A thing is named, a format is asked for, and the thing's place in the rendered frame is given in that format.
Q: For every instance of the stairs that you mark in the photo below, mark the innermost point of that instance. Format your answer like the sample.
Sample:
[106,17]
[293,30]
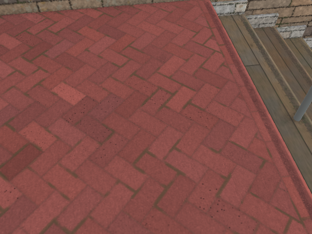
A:
[281,70]

